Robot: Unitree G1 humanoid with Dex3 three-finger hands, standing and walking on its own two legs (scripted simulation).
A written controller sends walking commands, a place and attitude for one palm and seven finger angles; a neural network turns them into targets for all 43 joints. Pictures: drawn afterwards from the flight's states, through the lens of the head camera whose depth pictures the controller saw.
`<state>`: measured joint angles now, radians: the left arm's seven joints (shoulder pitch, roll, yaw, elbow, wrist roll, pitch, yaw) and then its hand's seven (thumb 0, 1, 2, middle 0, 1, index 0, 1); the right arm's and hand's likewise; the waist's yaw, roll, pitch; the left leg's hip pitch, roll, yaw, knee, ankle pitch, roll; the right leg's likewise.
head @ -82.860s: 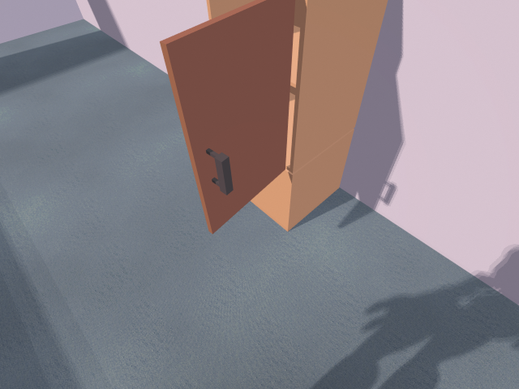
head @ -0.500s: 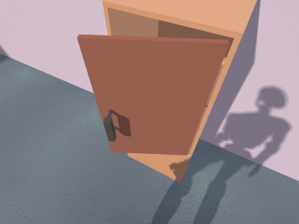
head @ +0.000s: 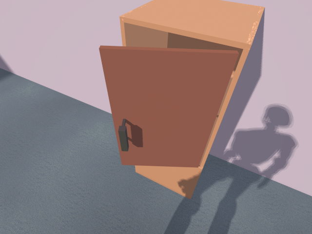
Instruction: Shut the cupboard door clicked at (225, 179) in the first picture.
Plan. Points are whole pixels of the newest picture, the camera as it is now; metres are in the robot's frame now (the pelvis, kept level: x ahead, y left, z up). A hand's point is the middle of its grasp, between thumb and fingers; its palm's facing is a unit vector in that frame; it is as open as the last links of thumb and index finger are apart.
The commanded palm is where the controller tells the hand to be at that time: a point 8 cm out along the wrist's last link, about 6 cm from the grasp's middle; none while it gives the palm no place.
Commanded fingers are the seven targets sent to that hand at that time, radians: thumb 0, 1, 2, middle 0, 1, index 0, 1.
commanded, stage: come to a stop and stand still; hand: left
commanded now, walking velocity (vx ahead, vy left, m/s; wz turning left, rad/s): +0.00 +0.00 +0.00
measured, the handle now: (124, 134) +0.48 +0.15 -0.08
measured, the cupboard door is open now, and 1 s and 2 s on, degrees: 26 26 26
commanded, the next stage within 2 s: look again from close up in 0.32 s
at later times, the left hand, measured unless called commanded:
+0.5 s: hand out of the picture -0.05 +0.15 -0.18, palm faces +0.03 -0.99 -0.15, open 7.4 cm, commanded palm none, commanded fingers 0.00 0.90 0.90 -0.20 -0.30 -0.20 -0.30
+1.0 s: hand out of the picture -0.03 +0.16 -0.18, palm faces +0.02 -0.99 -0.16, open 7.4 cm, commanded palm +0.08 +0.21 -0.07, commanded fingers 0.00 0.90 0.90 -0.22 -0.32 -0.22 -0.32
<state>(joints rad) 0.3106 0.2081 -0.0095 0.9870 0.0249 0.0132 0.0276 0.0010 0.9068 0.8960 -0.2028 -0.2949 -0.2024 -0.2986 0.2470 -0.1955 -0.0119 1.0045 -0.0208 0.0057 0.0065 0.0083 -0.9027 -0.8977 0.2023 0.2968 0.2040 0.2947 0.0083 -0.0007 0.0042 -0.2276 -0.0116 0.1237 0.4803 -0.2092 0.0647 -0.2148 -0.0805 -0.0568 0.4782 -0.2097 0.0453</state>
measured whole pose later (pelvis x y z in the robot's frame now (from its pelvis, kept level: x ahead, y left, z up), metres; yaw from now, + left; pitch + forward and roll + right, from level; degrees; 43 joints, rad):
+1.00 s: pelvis -0.01 +0.00 +0.00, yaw +0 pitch -2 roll +0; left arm 0.35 0.13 -0.01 1.08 0.03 -0.01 0.04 0.00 0.91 0.90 -0.20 -0.29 -0.20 -0.30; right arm 0.30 -0.12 -0.02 1.11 -0.01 0.01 0.00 0.01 -0.91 -0.90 0.20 0.30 0.20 0.29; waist 0.00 -0.01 0.02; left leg -0.25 0.00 0.13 0.46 -0.18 0.05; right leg -0.23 -0.07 -0.05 0.44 -0.17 0.04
